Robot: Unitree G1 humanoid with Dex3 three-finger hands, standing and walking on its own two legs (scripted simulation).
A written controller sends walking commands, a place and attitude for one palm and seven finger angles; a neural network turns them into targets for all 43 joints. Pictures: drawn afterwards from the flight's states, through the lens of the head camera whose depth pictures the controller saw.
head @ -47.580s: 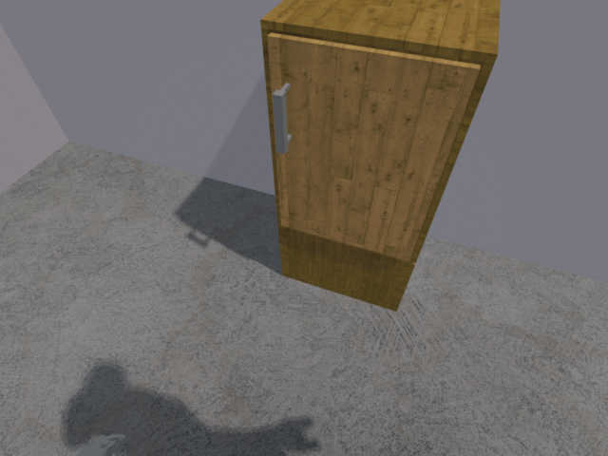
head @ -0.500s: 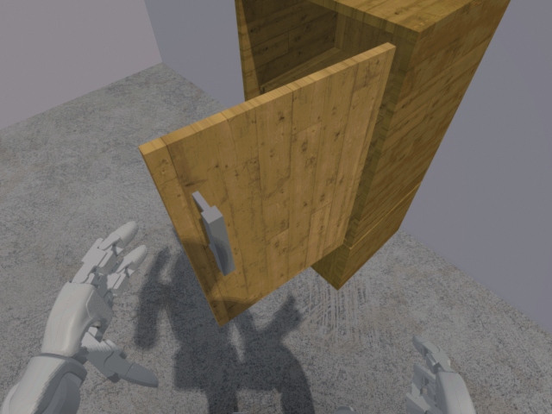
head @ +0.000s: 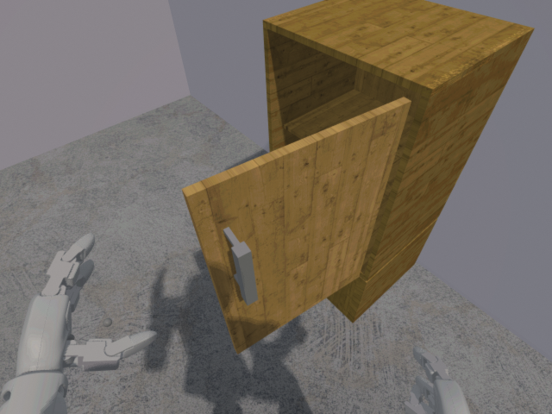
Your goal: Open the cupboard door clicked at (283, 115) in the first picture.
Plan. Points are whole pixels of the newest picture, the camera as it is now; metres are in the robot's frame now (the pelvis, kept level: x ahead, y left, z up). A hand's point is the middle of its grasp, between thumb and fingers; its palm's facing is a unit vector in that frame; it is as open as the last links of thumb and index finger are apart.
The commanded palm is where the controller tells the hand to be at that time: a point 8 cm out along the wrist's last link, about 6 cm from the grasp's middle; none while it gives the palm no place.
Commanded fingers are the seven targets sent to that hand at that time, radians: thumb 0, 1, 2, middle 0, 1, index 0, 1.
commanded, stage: draw the hand back to the body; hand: left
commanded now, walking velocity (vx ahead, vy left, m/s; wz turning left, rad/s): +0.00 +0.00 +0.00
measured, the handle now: (240, 267) +0.34 +0.11 +0.00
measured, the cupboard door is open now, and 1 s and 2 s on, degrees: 82 82 82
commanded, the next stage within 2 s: step back with the hand held close in 0.76 s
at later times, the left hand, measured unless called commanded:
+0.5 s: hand (63, 290) +0.19 +0.25 +0.17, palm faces +0.44 -0.78 -0.44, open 8.0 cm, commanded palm +0.15 +0.29 +0.17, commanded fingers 0.00 0.90 0.90 -0.20 -0.30 -0.20 -0.30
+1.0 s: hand (64, 300) +0.18 +0.24 +0.17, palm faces +0.43 -0.77 -0.47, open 7.4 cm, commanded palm +0.13 +0.27 +0.18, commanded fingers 0.00 0.90 0.90 -0.20 -0.30 -0.20 -0.30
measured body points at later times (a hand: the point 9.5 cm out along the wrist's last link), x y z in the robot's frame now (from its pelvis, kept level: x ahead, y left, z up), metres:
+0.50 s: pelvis +0.00 -0.01 +0.01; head -0.01 -0.04 +0.46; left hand +0.17 +0.29 +0.19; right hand +0.19 -0.23 -0.08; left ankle -0.05 +0.08 -0.73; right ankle +0.01 -0.12 -0.73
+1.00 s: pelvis -0.02 -0.02 +0.01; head -0.03 -0.05 +0.46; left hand +0.15 +0.28 +0.20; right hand +0.16 -0.26 -0.08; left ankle -0.05 +0.08 -0.73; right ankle +0.01 -0.13 -0.73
